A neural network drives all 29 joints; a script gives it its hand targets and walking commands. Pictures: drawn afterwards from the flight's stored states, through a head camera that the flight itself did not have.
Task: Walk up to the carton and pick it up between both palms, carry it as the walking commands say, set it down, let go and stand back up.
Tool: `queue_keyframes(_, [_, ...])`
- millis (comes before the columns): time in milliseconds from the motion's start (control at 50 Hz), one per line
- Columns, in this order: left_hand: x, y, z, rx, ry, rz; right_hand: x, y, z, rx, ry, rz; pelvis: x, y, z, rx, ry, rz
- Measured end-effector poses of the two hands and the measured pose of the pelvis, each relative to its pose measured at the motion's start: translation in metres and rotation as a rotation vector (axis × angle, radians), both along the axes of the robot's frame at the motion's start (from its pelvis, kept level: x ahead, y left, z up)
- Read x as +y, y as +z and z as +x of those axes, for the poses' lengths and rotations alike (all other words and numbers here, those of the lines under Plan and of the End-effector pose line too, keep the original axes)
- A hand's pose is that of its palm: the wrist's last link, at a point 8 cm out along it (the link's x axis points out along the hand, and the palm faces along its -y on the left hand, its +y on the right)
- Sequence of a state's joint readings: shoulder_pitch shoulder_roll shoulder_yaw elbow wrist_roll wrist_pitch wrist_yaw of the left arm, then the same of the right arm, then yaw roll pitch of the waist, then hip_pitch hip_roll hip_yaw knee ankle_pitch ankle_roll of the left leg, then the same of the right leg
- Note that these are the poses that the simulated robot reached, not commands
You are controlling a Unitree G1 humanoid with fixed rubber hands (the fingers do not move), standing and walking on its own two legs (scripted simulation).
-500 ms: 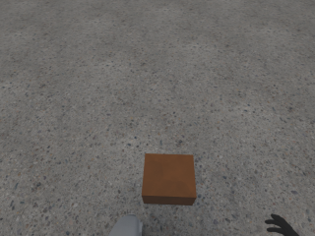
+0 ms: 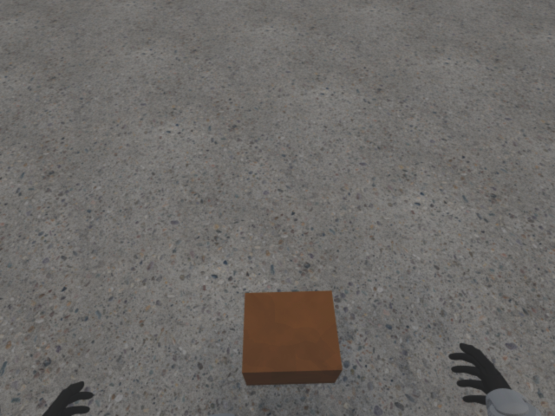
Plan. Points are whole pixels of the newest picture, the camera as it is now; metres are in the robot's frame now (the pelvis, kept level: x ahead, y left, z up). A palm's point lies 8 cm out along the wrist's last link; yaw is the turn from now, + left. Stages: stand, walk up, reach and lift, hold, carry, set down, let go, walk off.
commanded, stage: walk up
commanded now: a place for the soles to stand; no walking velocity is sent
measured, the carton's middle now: (289, 337) +0.42 -0.03 -0.68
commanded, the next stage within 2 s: reach and lift in 1.38 s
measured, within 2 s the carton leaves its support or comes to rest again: neither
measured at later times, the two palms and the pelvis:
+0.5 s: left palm out of the picture +0.08 +0.34 -0.10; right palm out of the picture +0.10 -0.31 -0.09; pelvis -0.02 +0.01 +0.01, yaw -2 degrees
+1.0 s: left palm out of the picture +0.08 +0.34 -0.10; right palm out of the picture +0.06 -0.33 -0.09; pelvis -0.03 +0.01 +0.00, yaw -4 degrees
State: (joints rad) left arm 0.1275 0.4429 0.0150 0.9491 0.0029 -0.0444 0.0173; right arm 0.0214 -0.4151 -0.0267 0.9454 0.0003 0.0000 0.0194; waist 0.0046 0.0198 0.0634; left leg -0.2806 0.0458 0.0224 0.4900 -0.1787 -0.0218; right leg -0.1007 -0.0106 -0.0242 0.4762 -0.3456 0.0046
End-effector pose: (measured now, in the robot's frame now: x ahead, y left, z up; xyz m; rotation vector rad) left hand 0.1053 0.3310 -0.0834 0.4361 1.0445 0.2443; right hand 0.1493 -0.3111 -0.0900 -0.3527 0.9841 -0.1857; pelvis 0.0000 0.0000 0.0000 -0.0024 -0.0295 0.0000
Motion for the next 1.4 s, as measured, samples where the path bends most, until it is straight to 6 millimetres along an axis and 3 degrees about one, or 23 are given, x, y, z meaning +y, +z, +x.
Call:
queue_keyframes(200, [-0.005, -0.002, 0.007, 0.008, -0.015, -0.033, -0.001, 0.003, -0.022, 0.049, -0.039, -0.007, 0.004, 0.006, -0.004, -0.005, -0.011, -0.002])
queue_keyframes(440, [0.001, -0.011, -0.015, 0.073, 0.002, -0.049, -0.001, 0.003, -0.047, 0.097, -0.069, -0.022, 0.01, 0.007, -0.011, -0.003, -0.022, -0.003])
queue_keyframes(760, [0.006, -0.018, -0.043, 0.128, -0.012, -0.031, -0.014, 0.002, -0.072, 0.086, -0.097, -0.041, 0.009, 0.0, -0.035, 0.003, -0.048, -0.004])
queue_keyframes(980, [0.005, -0.019, -0.031, 0.107, -0.047, -0.04, -0.014, 0.004, -0.088, 0.091, -0.118, -0.044, 0.011, 0.0, -0.035, 0.01, -0.068, -0.001])
queue_keyframes(1400, [0.001, -0.014, -0.001, 0.071, -0.089, -0.034, -0.014, 0.005, -0.074, 0.051, -0.127, -0.04, 0.012, -0.001, -0.025, 0.015, -0.094, 0.004])
